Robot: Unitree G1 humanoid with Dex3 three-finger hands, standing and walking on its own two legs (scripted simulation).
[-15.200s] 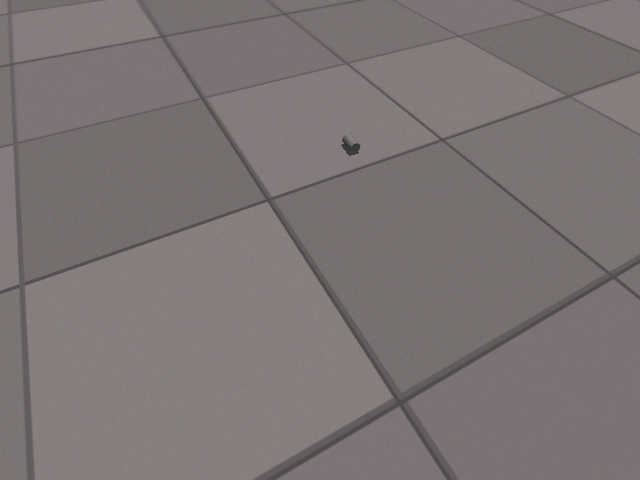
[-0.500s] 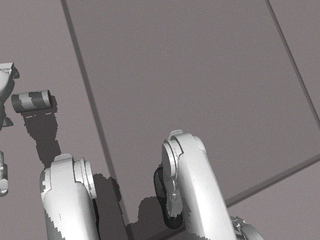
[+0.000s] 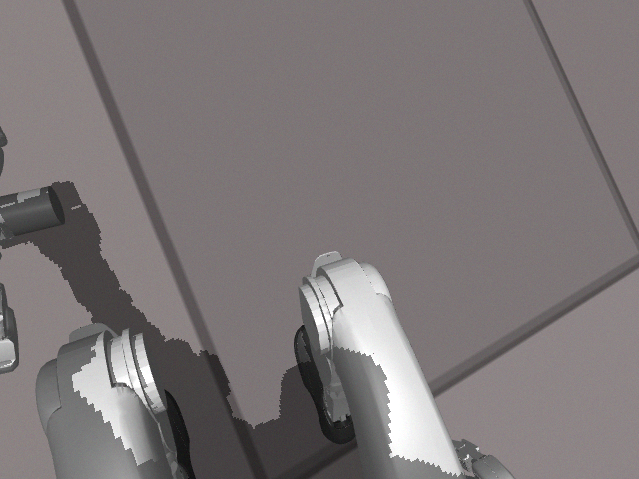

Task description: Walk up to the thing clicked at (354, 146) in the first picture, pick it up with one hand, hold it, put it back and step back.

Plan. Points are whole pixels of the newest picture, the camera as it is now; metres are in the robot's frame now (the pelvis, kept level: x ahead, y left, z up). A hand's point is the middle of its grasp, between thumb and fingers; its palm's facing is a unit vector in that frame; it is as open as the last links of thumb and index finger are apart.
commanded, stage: approach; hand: left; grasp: from above
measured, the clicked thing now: (19, 213) +0.50 +0.28 -0.30
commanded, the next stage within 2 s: close in in 0.12 s
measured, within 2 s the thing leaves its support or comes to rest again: neither
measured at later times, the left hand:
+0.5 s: hand out of the picture +0.49 +0.27 -0.17, palm faces -0.48 -0.07 -0.88, open 12.7 cm
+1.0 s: hand (13, 209) +0.49 +0.26 -0.24, palm faces -0.46 -0.09 -0.89, open 13.4 cm
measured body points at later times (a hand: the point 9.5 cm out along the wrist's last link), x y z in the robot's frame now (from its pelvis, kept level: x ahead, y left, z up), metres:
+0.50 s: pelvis +0.00 +0.00 +0.00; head +0.24 +0.08 +0.37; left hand +0.51 +0.27 -0.12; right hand +0.05 -0.27 -0.08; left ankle +0.07 +0.13 -0.29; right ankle +0.11 -0.13 -0.29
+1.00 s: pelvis +0.00 +0.01 -0.02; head +0.28 +0.10 +0.32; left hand +0.51 +0.27 -0.19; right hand +0.00 -0.25 -0.08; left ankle +0.07 +0.13 -0.29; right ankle +0.11 -0.13 -0.29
